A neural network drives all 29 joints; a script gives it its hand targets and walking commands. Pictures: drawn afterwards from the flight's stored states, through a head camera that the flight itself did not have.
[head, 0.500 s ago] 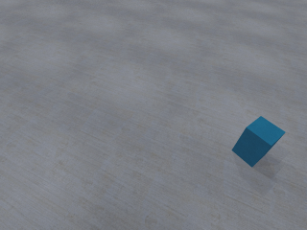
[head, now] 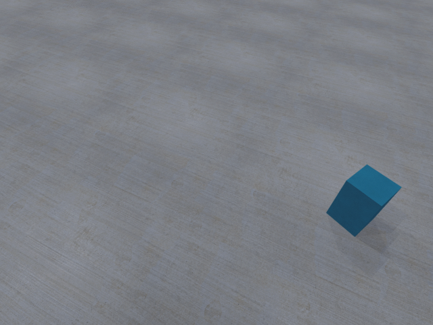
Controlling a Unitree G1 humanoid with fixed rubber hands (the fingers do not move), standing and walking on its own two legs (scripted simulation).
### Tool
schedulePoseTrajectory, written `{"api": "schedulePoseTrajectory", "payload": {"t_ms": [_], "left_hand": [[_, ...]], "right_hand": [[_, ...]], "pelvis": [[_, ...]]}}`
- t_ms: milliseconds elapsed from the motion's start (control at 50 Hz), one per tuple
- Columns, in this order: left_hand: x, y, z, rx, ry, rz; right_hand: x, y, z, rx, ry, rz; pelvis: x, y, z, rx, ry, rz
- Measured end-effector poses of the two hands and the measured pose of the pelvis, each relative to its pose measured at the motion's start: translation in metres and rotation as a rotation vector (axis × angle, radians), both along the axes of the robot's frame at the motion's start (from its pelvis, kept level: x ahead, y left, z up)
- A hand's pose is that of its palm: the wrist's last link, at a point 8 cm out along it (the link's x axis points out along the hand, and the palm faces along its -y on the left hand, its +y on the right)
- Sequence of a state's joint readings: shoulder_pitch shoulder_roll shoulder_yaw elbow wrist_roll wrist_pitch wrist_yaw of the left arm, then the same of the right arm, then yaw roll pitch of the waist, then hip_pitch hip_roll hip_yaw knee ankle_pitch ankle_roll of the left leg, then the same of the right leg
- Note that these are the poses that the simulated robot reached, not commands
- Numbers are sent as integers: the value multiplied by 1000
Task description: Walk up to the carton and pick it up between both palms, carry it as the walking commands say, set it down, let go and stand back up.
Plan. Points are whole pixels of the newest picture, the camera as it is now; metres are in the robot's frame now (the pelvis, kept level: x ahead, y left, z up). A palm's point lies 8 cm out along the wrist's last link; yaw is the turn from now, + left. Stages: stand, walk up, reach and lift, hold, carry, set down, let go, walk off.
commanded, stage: stand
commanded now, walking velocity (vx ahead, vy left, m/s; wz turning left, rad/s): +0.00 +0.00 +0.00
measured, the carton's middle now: (360, 201) +0.82 -0.79 -0.63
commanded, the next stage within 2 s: walk up in 0.02 s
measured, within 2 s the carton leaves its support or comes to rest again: neither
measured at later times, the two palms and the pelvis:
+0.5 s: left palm (90, 280) +0.23 +0.23 -0.05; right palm out of the picture +0.03 -0.43 -0.07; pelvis +0.02 -0.06 -0.02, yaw -15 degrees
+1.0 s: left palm (209, 189) +0.46 +0.01 -0.07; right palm out of the picture +0.01 -0.47 -0.05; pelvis +0.16 -0.16 -0.02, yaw -33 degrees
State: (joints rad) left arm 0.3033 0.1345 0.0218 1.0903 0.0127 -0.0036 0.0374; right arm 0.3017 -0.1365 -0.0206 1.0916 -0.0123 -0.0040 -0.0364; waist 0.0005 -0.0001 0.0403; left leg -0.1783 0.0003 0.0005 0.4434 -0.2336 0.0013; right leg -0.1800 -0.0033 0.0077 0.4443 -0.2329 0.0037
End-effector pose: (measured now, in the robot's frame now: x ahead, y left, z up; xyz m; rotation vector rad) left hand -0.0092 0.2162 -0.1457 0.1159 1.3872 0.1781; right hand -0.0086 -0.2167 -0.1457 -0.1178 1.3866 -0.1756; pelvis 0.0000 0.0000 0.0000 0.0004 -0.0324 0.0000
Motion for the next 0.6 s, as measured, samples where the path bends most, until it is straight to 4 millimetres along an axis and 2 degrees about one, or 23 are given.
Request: {"api": "schedulePoseTrajectory", "payload": {"t_ms": [200,240,300,360,400,480,520,560,600], "left_hand": [[-13,-5,-2,-12,38,2],[-4,3,0,-3,2,-24],[40,28,12,67,-86,-153],[105,49,38,141,-221,-276],[149,51,59,175,-307,-350],[227,26,95,220,-473,-484],[257,9,101,254,-553,-537],[272,-6,97,273,-597,-552],[275,-20,92,263,-589,-548]], "right_hand": [[-12,6,-2,13,36,-3],[-4,-6,1,-29,-32,-8],[7,-51,16,-165,-175,-41],[10,-105,39,-301,-269,-59],[14,-141,54,-378,-319,-55],[32,-203,73,-483,-416,-55],[44,-228,72,-504,-455,-49],[59,-243,67,-487,-494,-51],[79,-243,68,-445,-551,-53]], "pelvis": [[-2,0,0,0,0,0],[-3,-1,-3,9,3,-30],[-5,-6,-6,28,4,-100],[-2,-16,-7,39,-7,-156],[2,-25,-8,36,-15,-190],[17,-50,-16,20,-29,-251],[27,-69,-29,16,-28,-271],[33,-83,-41,7,-30,-298],[41,-89,-41,-5,-32,-316]]}}
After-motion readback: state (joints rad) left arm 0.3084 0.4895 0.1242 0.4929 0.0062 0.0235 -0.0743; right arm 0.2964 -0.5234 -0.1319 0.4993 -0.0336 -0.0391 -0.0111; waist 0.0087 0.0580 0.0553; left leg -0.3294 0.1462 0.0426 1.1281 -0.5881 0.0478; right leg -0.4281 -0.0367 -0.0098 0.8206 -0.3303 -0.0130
